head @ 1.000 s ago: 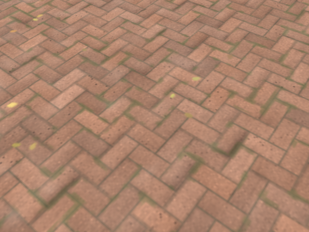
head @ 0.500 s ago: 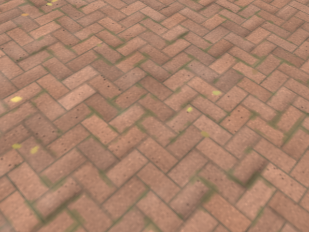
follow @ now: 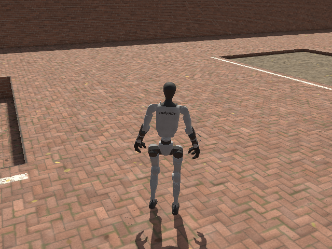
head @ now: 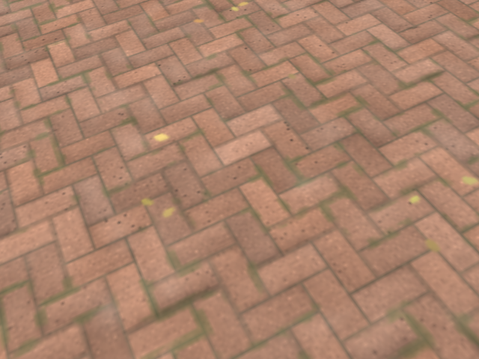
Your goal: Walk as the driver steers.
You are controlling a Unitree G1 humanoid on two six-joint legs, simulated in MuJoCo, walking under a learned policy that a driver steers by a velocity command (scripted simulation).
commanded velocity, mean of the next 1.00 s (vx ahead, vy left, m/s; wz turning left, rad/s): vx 0.00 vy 0.00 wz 0.38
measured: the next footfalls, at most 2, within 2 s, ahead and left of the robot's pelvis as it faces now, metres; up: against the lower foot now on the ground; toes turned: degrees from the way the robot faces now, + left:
left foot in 0.22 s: +0.00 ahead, +0.13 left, +0.00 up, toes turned +12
right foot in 0.78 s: +0.06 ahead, -0.06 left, +0.00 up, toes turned +22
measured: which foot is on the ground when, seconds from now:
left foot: up 0.00-0.20, down 0.22-1.00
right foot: down 0.00-0.22, up 0.24-0.76, down 0.78-1.00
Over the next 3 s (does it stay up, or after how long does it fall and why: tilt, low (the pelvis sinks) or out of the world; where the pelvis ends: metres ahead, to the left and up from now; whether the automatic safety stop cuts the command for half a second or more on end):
stays up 0.41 0.19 0.00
